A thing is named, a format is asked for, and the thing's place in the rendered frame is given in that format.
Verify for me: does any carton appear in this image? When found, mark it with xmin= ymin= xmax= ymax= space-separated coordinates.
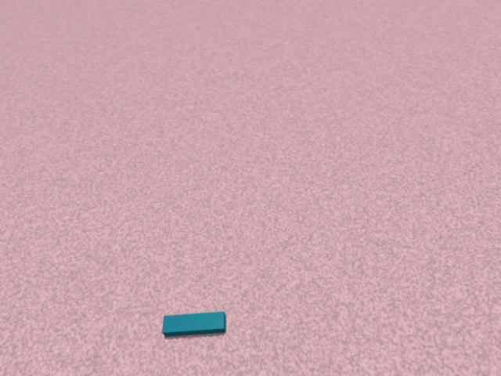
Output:
xmin=162 ymin=312 xmax=226 ymax=337

